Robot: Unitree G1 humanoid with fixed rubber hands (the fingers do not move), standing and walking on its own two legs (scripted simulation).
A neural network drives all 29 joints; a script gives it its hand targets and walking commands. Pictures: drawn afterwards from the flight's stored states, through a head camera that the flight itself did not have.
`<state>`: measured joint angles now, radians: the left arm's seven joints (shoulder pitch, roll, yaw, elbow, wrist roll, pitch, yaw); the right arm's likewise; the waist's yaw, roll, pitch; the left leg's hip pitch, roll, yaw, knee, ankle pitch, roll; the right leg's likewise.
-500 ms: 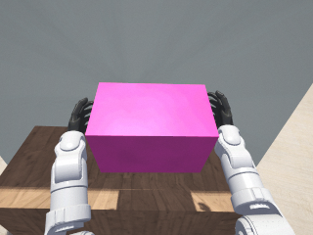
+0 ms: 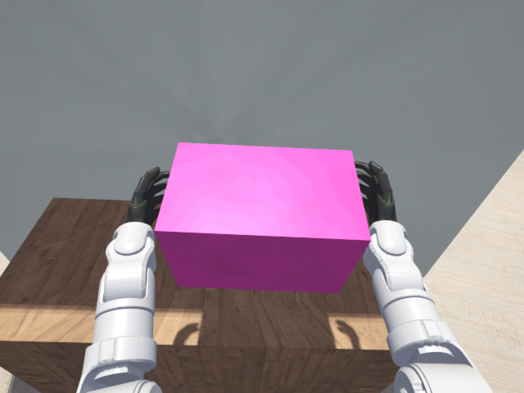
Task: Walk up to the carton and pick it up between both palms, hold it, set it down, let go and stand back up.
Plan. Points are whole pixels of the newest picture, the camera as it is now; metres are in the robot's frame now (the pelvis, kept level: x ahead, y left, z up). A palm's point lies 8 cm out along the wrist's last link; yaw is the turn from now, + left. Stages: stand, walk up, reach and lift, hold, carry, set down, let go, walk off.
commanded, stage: set down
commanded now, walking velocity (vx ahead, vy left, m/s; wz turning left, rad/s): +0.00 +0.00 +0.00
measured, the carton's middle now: (261, 221) +0.38 -0.01 +0.08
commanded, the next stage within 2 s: none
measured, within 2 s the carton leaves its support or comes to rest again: neither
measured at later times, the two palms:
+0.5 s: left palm (152, 222) +0.38 +0.17 +0.08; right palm (376, 221) +0.36 -0.19 +0.09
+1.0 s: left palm (155, 230) +0.40 +0.18 +0.03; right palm (363, 226) +0.38 -0.19 +0.05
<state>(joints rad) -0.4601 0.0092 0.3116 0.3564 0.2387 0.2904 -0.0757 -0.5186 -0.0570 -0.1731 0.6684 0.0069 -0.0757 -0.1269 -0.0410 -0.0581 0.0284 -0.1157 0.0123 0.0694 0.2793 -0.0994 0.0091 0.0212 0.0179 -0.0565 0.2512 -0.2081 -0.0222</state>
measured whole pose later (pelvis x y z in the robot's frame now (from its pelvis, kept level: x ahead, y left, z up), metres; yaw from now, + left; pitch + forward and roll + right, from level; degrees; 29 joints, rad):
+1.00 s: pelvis +0.01 +0.01 +0.00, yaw -2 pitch +9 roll -1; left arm -0.67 0.11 0.31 1.08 0.18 -0.24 -0.01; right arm -0.65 -0.04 -0.42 1.05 -0.20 -0.39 -0.10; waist -0.01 -0.02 -0.07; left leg -0.35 0.02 0.09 0.28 -0.08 0.02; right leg -0.22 0.02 -0.03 0.25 -0.18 -0.02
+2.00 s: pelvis +0.00 +0.02 -0.03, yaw -2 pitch +31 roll -3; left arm -0.87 0.19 0.14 1.54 0.01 -0.60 0.04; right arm -0.79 -0.10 -0.48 1.35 -0.21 -0.64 -0.10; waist -0.03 0.04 -0.24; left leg -0.92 0.05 0.06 0.49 -0.11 0.03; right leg -0.77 0.04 -0.07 0.44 -0.20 -0.02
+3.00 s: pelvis -0.04 +0.04 -0.06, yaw -4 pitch +36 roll -5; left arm -1.08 0.19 0.10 1.67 -0.06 -0.64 0.05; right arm -0.95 -0.18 -0.62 1.49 -0.25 -0.64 -0.04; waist -0.02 0.05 -0.27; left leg -1.21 0.05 0.07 0.73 -0.17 0.07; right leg -1.08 0.03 -0.06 0.71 -0.27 0.01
